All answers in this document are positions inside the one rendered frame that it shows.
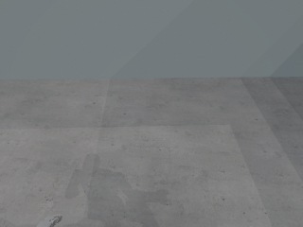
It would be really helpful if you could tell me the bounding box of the left robot hand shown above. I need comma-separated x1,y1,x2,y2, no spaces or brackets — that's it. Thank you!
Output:
36,214,62,227

